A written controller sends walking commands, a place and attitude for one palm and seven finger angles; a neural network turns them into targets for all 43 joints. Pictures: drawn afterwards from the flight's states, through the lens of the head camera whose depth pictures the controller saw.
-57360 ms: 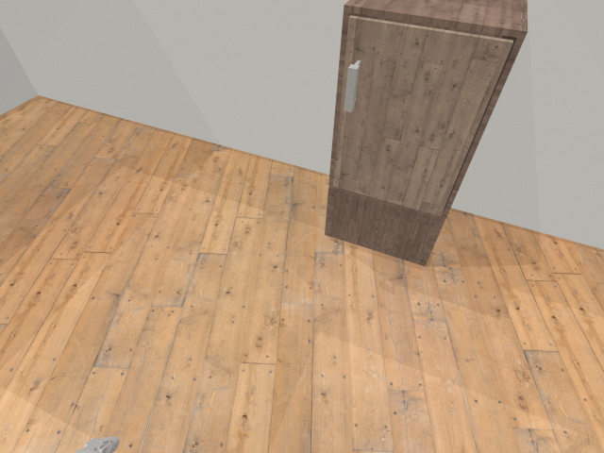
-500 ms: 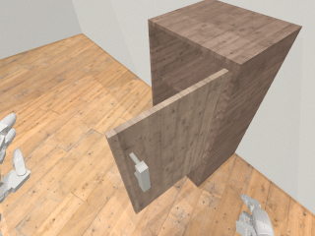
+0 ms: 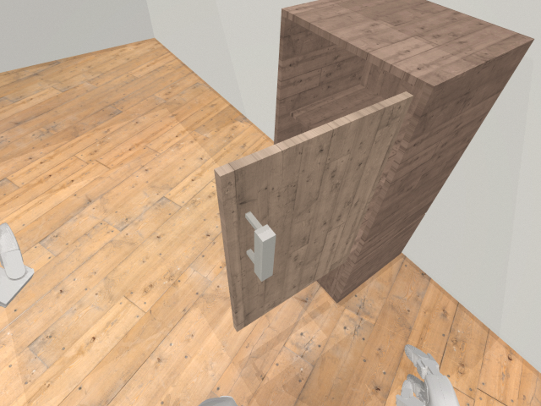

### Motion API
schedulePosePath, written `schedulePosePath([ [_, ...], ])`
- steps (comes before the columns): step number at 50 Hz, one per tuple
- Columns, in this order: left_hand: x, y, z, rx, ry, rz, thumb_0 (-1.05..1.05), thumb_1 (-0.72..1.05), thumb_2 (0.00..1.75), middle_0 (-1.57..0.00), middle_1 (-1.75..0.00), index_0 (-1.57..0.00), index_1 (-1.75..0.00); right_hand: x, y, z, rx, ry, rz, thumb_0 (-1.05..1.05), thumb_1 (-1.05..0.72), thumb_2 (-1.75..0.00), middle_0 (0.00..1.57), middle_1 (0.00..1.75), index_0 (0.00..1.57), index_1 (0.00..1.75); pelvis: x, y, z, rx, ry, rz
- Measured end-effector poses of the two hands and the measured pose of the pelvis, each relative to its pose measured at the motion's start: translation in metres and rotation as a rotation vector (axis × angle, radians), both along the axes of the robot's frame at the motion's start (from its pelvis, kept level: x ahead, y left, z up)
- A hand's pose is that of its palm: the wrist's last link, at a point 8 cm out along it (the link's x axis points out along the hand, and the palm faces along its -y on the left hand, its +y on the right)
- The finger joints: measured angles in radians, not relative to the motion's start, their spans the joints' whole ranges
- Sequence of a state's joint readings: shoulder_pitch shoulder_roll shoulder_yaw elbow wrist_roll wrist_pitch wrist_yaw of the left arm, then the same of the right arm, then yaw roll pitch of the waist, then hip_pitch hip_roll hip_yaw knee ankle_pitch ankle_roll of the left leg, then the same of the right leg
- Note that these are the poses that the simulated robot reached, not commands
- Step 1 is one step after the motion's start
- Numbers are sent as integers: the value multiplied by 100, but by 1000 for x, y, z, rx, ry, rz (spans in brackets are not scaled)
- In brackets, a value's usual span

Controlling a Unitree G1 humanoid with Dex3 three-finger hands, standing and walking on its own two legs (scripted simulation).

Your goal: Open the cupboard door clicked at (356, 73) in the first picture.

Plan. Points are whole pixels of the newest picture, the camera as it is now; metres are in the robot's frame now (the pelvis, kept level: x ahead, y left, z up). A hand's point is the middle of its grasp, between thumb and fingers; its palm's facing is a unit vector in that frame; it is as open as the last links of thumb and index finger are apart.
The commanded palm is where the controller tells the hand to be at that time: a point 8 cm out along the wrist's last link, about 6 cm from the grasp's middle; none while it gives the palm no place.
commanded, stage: step back with the hand held close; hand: left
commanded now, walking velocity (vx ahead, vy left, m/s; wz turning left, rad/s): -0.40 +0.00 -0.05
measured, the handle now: (257, 246) +0.38 +0.05 -0.01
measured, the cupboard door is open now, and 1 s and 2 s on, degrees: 88 88 88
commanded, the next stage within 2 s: stop stepping back and stand still in 0.44 s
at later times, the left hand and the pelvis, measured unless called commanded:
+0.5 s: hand out of the picture +0.13 +0.26 +0.19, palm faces +0.43 -0.83 -0.36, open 7.4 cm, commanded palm +0.07 +0.29 +0.20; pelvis -0.09 +0.00 +0.01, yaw -4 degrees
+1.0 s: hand out of the picture +0.07 +0.28 +0.17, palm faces +0.45 -0.81 -0.38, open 7.4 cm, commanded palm +0.01 +0.31 +0.20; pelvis -0.15 +0.02 +0.01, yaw -4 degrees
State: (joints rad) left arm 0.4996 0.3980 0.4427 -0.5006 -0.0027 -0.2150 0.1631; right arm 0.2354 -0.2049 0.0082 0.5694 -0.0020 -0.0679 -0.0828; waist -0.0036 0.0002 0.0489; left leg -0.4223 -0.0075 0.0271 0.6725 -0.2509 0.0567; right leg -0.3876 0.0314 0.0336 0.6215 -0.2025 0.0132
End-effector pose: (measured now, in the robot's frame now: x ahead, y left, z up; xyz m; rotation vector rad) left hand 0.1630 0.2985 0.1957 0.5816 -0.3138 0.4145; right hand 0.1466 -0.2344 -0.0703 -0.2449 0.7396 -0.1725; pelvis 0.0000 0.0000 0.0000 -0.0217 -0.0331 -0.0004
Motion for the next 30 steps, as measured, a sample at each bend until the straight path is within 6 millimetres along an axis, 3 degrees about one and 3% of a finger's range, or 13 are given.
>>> schedulePosePath([
  [10, -25, 9, -2, -32, -24, -32, 1, 88, 90, -21, -30, -21, -30, -26, 2, 0, -30, 51, -5, 1, -91, -90, 20, 30, 20, 30, -28, 12, -1, -7, 15, 5],
  [19, -57, 28, 13, -30, -62, -9, 1, 88, 90, -21, -30, -21, -30, -46, 24, 15, -8, 9, 19, 1, -91, -90, 20, 30, 20, 30, -55, 15, 11, -71, 56, -16],
  [26, -74, -2, 5, -73, -63, -99, 1, 89, 90, -21, -30, -21, -30, -62, 30, 15, 35, -46, 81, 1, -91, -90, 20, 30, 20, 30, -96, 1, 6, -23, 125, -86],
  [30, -79, -23, 3, -43, -58, -201, 1, 89, 90, -21, -30, -21, -30, -92, 17, 6, 32, -31, 33, 0, -91, -90, 20, 30, 20, 30, -117, 0, 0, -19, 86, -126],
])
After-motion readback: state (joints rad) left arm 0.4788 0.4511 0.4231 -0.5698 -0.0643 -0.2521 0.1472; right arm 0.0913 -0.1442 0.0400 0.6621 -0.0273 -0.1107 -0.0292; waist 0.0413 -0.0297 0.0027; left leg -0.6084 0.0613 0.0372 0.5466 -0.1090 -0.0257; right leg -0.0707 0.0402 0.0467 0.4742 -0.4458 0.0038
